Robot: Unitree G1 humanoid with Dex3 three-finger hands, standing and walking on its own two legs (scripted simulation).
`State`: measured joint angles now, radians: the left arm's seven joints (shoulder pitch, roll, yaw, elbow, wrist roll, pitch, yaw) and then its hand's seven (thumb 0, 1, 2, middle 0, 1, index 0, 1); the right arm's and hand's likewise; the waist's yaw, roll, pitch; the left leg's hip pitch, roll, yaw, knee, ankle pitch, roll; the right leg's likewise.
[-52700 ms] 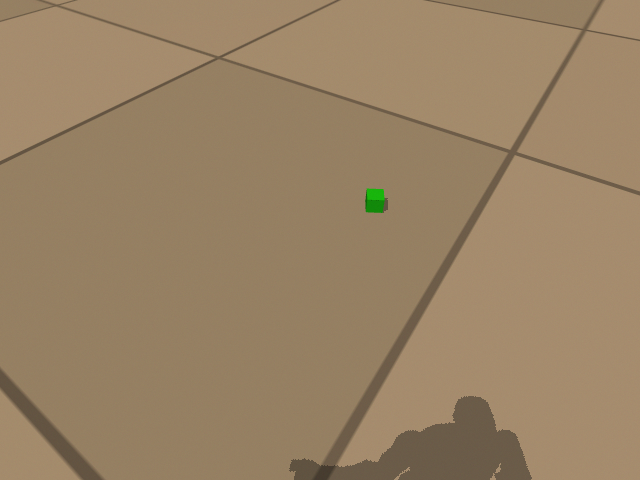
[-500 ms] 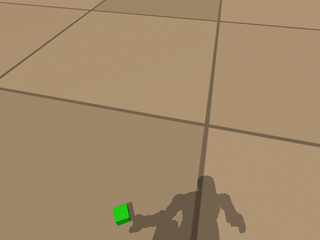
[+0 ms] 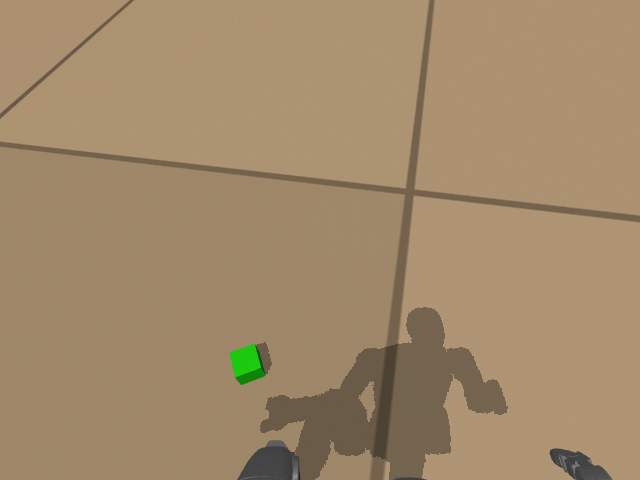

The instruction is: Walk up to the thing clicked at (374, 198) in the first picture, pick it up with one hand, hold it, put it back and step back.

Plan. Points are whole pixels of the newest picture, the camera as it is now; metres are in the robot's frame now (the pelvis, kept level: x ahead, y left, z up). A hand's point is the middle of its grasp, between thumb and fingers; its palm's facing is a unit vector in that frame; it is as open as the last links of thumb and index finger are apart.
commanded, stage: step back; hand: left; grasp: from above
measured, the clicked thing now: (247, 364) +0.50 +0.29 -0.71
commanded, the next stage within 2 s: none
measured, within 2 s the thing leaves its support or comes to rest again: neither
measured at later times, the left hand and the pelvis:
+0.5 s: hand out of the picture -0.03 +0.30 -0.13, palm faces +0.09 -0.91 -0.39, open 7.4 cm; pelvis -0.14 +0.02 +0.01, yaw +6 degrees
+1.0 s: hand out of the picture -0.22 +0.27 -0.12, palm faces +0.02 -0.90 -0.44, open 7.4 cm; pelvis -0.30 +0.00 +0.02, yaw +1 degrees
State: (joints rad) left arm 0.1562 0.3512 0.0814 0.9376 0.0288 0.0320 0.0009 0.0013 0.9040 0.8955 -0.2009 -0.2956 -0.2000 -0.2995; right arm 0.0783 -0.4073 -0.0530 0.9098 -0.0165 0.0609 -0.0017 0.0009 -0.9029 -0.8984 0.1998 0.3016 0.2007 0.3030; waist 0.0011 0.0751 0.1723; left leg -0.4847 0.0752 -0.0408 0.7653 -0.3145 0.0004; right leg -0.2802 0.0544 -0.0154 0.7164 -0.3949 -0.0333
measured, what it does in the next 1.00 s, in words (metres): walks backwards: left foot, then right foot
